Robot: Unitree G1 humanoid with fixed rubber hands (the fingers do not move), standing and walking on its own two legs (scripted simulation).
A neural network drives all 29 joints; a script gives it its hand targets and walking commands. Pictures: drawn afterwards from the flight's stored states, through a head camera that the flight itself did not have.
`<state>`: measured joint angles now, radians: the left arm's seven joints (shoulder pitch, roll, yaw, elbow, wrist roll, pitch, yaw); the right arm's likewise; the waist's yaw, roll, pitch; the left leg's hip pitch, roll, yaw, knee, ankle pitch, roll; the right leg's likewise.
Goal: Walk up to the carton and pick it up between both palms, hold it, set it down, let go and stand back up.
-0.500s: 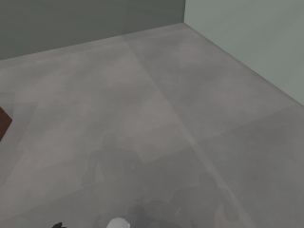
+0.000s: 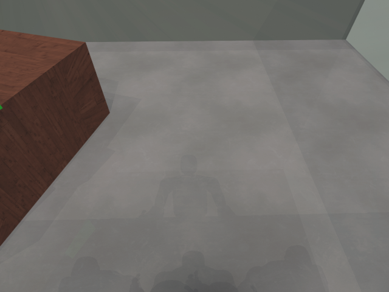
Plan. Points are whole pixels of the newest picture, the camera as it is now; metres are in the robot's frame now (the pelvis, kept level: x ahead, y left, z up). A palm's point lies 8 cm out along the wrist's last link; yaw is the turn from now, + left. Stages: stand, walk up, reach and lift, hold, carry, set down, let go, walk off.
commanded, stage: walk up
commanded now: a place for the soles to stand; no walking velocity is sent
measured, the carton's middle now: out of the picture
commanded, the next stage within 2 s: none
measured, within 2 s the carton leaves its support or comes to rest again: neither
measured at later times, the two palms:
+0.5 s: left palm out of the picture -0.05 +0.40 -0.16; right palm (208, 220) +0.30 -0.05 -0.09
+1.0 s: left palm out of the picture +0.11 +0.53 -0.09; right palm (147, 192) +0.43 +0.12 -0.14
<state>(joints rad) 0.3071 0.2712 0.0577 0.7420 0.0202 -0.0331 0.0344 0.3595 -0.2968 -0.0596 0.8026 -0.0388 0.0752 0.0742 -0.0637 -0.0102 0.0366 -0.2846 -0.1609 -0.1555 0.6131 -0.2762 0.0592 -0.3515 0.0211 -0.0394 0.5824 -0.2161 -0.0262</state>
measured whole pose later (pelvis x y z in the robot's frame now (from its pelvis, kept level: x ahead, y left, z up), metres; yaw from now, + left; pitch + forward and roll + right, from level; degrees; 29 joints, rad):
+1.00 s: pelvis +0.23 +0.27 -0.01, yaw +48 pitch -4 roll +1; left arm 0.31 0.26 0.02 0.62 0.06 -0.04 0.03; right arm 0.41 -0.26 -0.03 0.76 -0.06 0.03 0.04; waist -0.02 0.03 0.08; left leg -0.36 -0.09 -0.03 1.19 -0.51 -0.01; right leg -0.34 -0.11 -0.15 0.71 -0.30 -0.03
